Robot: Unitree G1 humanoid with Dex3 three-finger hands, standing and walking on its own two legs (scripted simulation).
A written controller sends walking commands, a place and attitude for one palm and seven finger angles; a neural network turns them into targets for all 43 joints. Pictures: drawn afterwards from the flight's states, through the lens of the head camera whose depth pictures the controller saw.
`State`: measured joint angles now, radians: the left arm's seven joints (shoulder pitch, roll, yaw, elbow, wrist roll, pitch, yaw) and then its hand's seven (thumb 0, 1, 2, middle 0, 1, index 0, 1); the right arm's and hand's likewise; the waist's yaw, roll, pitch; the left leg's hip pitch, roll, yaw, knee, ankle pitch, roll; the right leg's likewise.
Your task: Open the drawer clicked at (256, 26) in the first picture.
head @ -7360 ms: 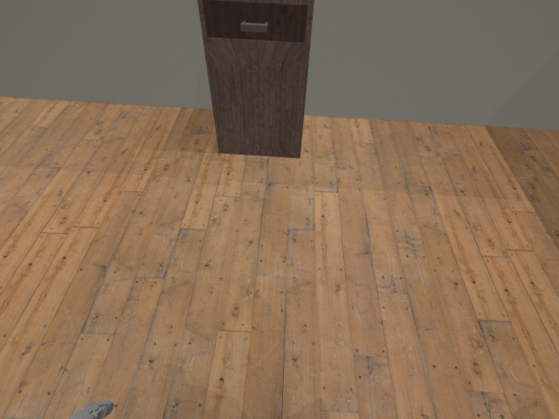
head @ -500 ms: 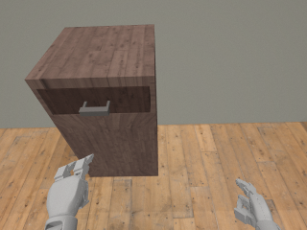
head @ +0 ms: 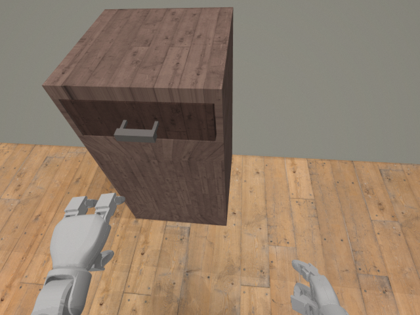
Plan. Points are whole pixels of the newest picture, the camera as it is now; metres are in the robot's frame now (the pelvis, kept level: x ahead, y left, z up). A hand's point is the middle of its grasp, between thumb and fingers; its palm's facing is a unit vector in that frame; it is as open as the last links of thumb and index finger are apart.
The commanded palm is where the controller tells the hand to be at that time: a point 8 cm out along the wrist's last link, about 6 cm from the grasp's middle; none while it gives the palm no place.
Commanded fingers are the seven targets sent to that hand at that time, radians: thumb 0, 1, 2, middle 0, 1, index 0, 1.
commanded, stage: raise the hand with hooked fingers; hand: left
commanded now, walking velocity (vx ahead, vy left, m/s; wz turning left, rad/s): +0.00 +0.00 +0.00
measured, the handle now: (138, 129) +0.56 +0.28 -0.03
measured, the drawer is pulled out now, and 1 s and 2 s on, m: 0.00 0.00 0.00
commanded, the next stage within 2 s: move the hooked fingers above the handle in 1.08 s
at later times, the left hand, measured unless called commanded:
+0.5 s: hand (88, 197) +0.29 +0.26 +0.08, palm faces +0.08 -0.08 -0.99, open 13.5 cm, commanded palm +0.26 +0.27 +0.13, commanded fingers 0.00 -0.50 0.30 -0.30 -1.20 -0.30 -1.20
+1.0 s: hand (70, 180) +0.31 +0.29 +0.10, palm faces +0.04 -0.08 -1.00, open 13.8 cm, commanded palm +0.28 +0.30 +0.16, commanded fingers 0.00 -0.50 0.30 -0.30 -1.20 -0.30 -1.20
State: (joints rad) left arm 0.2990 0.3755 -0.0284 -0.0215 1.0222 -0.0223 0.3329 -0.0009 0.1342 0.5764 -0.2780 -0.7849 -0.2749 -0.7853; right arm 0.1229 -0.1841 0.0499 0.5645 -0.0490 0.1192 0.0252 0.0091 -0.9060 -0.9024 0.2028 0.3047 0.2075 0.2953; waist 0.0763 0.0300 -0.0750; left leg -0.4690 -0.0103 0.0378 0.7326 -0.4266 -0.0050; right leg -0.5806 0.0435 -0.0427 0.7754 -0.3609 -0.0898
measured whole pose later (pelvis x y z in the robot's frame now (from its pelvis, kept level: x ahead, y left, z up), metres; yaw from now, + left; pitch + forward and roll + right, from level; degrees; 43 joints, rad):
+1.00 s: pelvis +0.00 +0.06 +0.03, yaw -1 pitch +4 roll +0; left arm -0.07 0.46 -0.05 0.05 0.97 -0.04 0.10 0.00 -0.49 0.30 -0.32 -1.20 -0.32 -1.20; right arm 0.18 -0.25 -0.01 0.62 0.00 0.12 0.01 0.01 -0.91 -0.90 0.20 0.30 0.20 0.29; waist 0.09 0.06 -0.01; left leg -0.25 -0.07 0.00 0.49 -0.31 0.07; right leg -0.33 0.01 -0.01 0.50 -0.23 -0.01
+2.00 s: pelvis +0.00 +0.04 +0.01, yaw -1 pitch +13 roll +0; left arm -0.54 0.52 0.01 0.73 1.04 -0.16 0.20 0.00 -0.49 0.30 -0.32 -1.20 -0.32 -1.20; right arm 0.27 -0.26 -0.06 0.66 0.01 0.13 -0.04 0.01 -0.91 -0.90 0.20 0.30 0.20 0.29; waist -0.01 0.03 -0.09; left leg -0.51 -0.04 0.00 0.66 -0.37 0.04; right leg -0.60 0.04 -0.02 0.64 -0.27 -0.04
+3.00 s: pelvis +0.01 +0.05 -0.01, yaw -3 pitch +21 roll -2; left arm -0.83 0.55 0.01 1.06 1.09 -0.13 0.27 0.00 -0.49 0.30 -0.32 -1.20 -0.32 -1.20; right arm 0.38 -0.27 -0.05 0.68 -0.03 0.15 -0.01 0.00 -0.91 -0.90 0.20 0.30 0.21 0.30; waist -0.11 0.05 -0.13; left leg -0.73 -0.03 0.01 0.79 -0.43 0.06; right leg -0.79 0.05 -0.01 0.72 -0.30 -0.02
